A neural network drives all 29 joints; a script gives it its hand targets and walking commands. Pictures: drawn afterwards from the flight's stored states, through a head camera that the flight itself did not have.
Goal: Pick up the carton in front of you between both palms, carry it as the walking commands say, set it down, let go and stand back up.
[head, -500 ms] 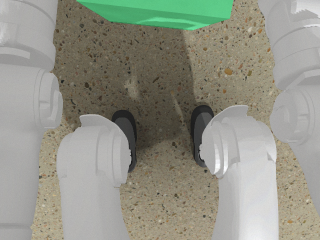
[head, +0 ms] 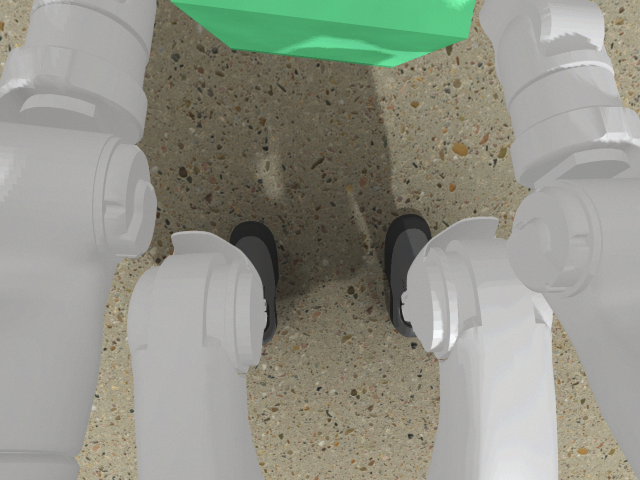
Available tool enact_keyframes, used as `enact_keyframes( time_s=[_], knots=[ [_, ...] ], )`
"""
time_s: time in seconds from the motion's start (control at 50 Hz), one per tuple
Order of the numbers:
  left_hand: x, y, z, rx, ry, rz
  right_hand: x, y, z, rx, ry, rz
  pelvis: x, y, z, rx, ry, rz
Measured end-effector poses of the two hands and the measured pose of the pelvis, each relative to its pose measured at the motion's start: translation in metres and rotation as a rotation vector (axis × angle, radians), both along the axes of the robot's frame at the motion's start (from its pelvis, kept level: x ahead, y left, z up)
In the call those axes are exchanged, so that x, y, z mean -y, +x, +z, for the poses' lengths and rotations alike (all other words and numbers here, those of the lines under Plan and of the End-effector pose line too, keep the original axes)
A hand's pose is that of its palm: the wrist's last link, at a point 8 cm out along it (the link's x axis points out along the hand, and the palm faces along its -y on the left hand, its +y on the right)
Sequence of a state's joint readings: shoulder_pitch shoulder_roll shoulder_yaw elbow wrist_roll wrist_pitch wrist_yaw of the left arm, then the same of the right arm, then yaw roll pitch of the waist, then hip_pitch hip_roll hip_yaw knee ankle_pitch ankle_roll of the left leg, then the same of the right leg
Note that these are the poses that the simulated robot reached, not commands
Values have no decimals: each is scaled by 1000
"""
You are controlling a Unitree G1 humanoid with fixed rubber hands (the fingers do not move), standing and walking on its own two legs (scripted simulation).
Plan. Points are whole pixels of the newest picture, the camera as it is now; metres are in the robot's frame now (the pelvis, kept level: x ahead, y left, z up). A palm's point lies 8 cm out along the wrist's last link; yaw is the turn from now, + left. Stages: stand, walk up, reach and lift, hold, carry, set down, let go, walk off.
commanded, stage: reach and lift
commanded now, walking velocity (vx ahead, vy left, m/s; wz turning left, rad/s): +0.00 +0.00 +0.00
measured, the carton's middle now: out of the picture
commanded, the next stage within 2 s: none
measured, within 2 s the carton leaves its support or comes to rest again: leaves its support in 0.18 s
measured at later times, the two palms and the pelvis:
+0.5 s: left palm out of the picture +0.55 +0.17 -0.03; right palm out of the picture +0.54 -0.13 -0.03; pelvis +0.01 -0.01 +0.06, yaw +3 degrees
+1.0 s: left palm out of the picture +0.49 +0.17 +0.11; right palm out of the picture +0.49 -0.13 +0.12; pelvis +0.00 -0.01 +0.16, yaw +3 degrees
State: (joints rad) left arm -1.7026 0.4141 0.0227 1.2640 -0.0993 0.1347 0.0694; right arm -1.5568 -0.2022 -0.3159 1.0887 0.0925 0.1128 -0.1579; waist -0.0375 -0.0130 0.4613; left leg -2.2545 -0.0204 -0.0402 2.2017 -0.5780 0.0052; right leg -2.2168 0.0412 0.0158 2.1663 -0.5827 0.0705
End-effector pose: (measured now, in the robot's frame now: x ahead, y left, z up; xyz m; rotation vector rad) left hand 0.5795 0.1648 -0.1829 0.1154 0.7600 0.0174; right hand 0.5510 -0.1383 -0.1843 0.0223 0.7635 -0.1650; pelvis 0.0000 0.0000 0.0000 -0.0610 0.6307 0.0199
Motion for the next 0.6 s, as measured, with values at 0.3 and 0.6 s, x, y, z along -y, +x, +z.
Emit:
enact_keyframes(
  time_s=[0.3, 0.6],
  knots=[
    [3, -9, 34, 16, -24, 61, -1, 10, 45, 20, -9, -20, 4, 10, 0, -29, 11, 11],
    [-5, -53, 187, -13, -36, 106, -7, -34, 184, -3, 18, 2, 11, 9, 88, -150, 12, 38]
  ],
)
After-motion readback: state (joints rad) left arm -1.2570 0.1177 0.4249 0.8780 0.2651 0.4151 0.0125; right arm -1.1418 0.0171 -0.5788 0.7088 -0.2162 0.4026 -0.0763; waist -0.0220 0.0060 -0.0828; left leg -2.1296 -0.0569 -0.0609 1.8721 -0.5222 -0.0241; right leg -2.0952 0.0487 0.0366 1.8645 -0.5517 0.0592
